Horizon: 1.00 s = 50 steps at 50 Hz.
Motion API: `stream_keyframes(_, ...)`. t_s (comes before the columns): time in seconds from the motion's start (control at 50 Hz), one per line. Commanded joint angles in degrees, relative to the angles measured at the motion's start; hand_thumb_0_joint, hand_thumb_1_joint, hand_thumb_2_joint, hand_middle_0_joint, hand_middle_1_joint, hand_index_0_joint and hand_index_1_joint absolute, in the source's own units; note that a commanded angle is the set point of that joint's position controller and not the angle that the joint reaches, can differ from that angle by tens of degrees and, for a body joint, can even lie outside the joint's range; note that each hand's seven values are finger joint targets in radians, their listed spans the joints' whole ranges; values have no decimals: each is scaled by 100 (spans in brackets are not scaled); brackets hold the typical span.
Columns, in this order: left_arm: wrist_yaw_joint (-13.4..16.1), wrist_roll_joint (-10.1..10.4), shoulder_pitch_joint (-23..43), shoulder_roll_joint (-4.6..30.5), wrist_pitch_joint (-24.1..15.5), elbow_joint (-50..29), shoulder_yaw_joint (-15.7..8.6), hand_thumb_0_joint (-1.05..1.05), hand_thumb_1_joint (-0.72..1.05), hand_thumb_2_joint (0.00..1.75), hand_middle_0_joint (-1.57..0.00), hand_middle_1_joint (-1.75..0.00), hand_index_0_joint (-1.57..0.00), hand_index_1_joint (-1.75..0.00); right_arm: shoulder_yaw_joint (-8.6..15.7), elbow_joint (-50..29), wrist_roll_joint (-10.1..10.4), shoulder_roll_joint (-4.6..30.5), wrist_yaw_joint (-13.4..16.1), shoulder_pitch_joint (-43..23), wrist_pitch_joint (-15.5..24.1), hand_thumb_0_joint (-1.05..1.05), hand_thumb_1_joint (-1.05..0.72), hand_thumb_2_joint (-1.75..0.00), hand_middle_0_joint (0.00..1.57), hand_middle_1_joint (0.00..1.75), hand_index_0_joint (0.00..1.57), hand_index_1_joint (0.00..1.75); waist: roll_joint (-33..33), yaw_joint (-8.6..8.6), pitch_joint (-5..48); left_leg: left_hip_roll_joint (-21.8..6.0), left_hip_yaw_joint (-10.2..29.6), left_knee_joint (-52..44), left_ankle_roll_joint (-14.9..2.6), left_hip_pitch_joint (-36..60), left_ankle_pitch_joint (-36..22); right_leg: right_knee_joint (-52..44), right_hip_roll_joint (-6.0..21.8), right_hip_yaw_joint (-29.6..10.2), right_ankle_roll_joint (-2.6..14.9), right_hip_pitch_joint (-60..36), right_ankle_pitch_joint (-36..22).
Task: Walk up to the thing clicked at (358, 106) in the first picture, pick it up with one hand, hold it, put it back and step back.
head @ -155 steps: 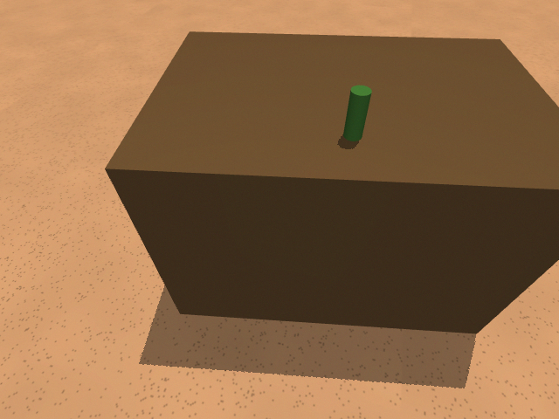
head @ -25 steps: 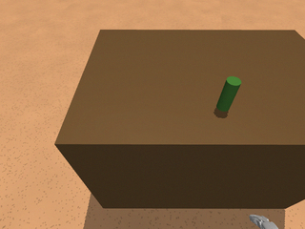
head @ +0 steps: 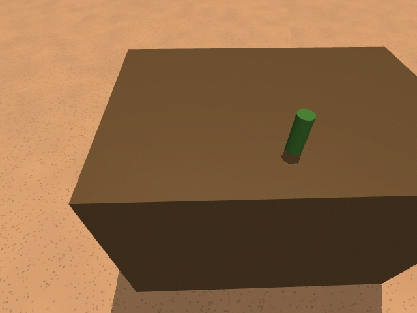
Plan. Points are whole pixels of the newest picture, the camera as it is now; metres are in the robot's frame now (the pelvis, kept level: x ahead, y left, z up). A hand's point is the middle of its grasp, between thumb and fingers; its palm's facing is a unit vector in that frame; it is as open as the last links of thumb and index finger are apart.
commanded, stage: walk up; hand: right
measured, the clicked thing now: (299, 132) +0.53 -0.22 +0.03
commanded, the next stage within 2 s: stand in 0.18 s
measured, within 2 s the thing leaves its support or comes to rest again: neither
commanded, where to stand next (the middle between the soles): +0.06 -0.02 m, yaw +1 degrees
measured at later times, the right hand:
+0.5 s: hand out of the picture +0.10 -0.24 -0.16, palm faces -0.04 +0.94 -0.33, open 7.4 cm
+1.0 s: hand out of the picture +0.11 -0.24 -0.16, palm faces -0.05 +0.94 -0.34, open 7.4 cm
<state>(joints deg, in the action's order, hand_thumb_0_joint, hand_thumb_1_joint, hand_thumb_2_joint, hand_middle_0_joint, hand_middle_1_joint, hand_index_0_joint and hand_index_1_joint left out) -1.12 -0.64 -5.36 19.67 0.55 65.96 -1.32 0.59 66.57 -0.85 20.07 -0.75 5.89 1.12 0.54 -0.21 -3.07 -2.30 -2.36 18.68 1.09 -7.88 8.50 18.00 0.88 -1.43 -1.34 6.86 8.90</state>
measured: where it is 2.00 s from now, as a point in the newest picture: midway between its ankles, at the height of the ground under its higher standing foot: outside the picture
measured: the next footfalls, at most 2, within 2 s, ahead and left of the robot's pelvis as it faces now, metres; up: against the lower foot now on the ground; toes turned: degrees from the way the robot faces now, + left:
none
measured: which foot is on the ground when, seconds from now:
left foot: down 0.00-1.00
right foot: down 0.00-1.00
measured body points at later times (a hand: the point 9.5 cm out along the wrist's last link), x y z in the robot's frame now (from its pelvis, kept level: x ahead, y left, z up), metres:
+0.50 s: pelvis +0.02 +0.01 +0.00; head +0.03 +0.01 +0.45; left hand +0.09 +0.31 -0.13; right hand +0.10 -0.29 -0.13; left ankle +0.02 +0.13 -0.75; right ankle +0.01 -0.14 -0.75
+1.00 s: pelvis +0.03 +0.01 +0.00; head +0.05 +0.01 +0.45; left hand +0.10 +0.31 -0.13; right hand +0.12 -0.29 -0.13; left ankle +0.02 +0.13 -0.75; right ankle +0.01 -0.14 -0.75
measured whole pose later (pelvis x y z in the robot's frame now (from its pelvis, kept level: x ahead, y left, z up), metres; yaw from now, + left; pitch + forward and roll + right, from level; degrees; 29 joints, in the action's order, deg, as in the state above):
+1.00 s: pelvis +0.03 +0.01 +0.00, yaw +1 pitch -1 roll +0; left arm -0.2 -0.6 -6.1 20.2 -0.3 64.8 -0.2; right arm 0.3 65.4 -0.7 20.0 -0.7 4.9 0.9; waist 0.4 0.0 -3.0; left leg -1.0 -1.6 18.4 0.5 -6.4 10.6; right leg 17.6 2.2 -0.5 -2.1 4.9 11.4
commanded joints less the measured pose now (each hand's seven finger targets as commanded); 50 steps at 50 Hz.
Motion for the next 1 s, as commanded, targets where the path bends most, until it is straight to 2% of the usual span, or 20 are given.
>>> stream_keyframes(0.0, 73, 21, 267, 1181, -143, -330, -190, 0, 90, 90, -20, -30, -20, -30, 194, -411, 30, 1210, 102, -386, 139, 0, -90, -90, 20, 30, 20, 30, -118, 37, 375, -547, 594, -450, -191, 23, 330, -353, 564, -469, 258, 104, -57)
stream_keyframes(0.22, 122, 10, 187, 1246, -225, -346, -126, 0, 90, 90, -20, -30, -20, -30, 199, -385, 31, 1243, 110, -281, 103, 0, -90, -90, 20, 30, 20, 30, -82, -14, 550, -609, 573, -285, -196, 278, -423, -243, 650, -409, 229, 58, -470)
stream_keyframes(0.24, 127, 12, 195, 1236, -235, -353, -114, 0, 90, 90, -20, -30, -20, -30, 188, -382, 30, 1226, 104, -241, 99, 0, -90, -90, 20, 30, 20, 30, -101, -24, 506, -594, 551, -283, -201, 193, -410, -277, 670, -417, 224, 11, -533)
stream_keyframes(0.32, 139, 12, 169, 1265, -236, -352, -102, 0, 90, 90, -20, -30, -20, -30, 184, -397, 25, 1213, 87, -262, 73, 0, -90, -90, 20, 30, 20, 30, 3, -20, 405, -576, 584, -353, -199, 147, -68, -329, 658, -386, 204, 93, -173)
stream_keyframes(0.4, 134, 18, 119, 1246, -240, -378, -86, 0, 90, 90, -20, -30, -20, -30, 185, -415, 31, 1231, 83, -290, 94, 0, -90, -90, 20, 30, 20, 30, -66, 9, 435, -579, 600, -351, -181, 215, -349, -274, 658, -357, 207, 81, -346)
stream_keyframes(0.46, 145, 23, 138, 1281, -256, -384, -81, 0, 90, 90, -20, -30, -20, -30, 176, -407, 31, 1206, 79, -265, 96, 0, -90, -90, 20, 30, 20, 30, 20, -23, 486, -598, 588, -280, -189, 365, -753, -237, 685, -340, 203, 58, -687)
stream_keyframes(0.5, 154, 26, 161, 1295, -254, -404, -93, 0, 90, 90, -20, -30, -20, -30, 190, -403, 27, 1237, 87, -238, 92, 0, -90, -90, 20, 30, 20, 30, -23, -21, 547, -584, 564, -250, -193, 348, -810, -236, 703, -345, 198, -66, -820)
stream_keyframes(0.56, 149, 23, 138, 1254, -235, -411, -88, 0, 90, 90, -20, -30, -20, -30, 185, -426, 32, 1251, 91, -285, 87, 0, -90, -90, 20, 30, 20, 30, -122, -5, 530, -586, 557, -296, -199, 299, -722, -245, 694, -323, 198, -112, -730)
stream_keyframes(0.6, 156, 18, 140, 1253, -235, -419, -87, 0, 90, 90, -20, -30, -20, -30, 187, -442, 34, 1258, 93, -313, 92, 0, -90, -90, 20, 30, 20, 30, -106, 8, 585, -595, 570, -264, -203, 331, -898, -221, 705, -296, 188, -159, -845)
stream_keyframes(0.68, 163, 30, 169, 1304, -219, -402, -97, 0, 90, 90, -20, -30, -20, -30, 168, -434, 33, 1200, 97, -278, 72, 0, -90, -90, 20, 30, 20, 30, -32, -27, 402, -565, 591, -338, -166, 270, -634, -249, 681, -294, 196, -45, -544)
stream_keyframes(0.7, 157, 22, 110, 1256, -221, -406, -82, 0, 90, 90, -20, -30, -20, -30, 186, -438, 33, 1251, 94, -349, 77, 0, -90, -90, 20, 30, 20, 30, -80, 11, 474, -583, 605, -311, -169, 362, -643, -256, 677, -287, 194, -7, -518)
stream_keyframes(0.88, 176, 10, 119, 1297, -235, -434, -98, 0, 90, 90, -20, -30, -20, -30, 180, -473, 41, 1219, 107, -282, 78, 0, -90, -90, 20, 30, 20, 30, -76, -27, 650, -590, 564, -200, -209, 428, -1199, -184, 729, -266, 198, -247, -1121)
stream_keyframes(0.98, 179, 22, 135, 1275, -227, -427, -99, 0, 90, 90, -20, -30, -20, -30, 186, -461, 41, 1219, 116, -292, 65, 0, -90, -90, 20, 30, 20, 30, -32, -18, 577, -572, 549, -189, -183, 446, -1258, -211, 705, -234, 192, -230, -1088)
